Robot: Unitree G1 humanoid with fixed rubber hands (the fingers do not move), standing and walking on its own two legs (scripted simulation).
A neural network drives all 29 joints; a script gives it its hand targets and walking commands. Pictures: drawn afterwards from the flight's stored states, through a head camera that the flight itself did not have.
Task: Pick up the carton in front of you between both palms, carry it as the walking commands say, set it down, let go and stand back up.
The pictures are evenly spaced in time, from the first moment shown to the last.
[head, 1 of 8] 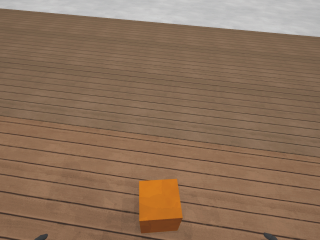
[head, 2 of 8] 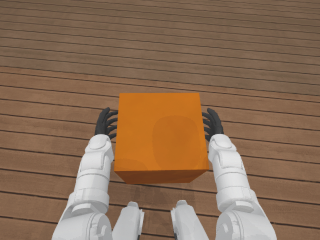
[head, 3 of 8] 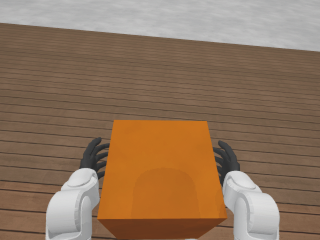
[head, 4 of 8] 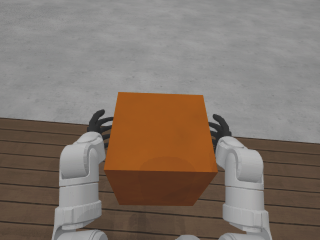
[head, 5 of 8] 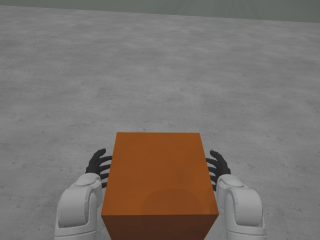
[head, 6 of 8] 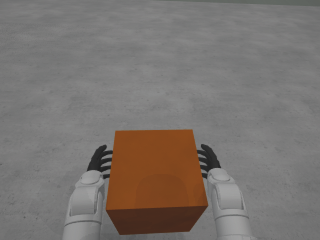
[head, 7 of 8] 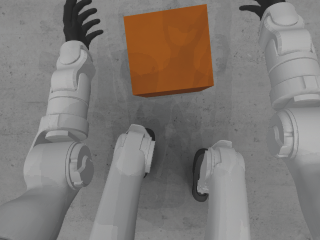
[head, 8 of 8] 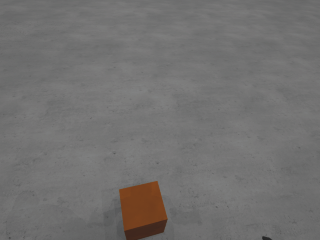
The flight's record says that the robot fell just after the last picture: no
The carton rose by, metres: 0.69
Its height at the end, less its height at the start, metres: -0.25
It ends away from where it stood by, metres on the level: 5.05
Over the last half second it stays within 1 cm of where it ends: yes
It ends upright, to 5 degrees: yes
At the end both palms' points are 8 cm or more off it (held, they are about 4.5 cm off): yes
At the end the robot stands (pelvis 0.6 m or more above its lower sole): yes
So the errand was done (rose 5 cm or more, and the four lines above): yes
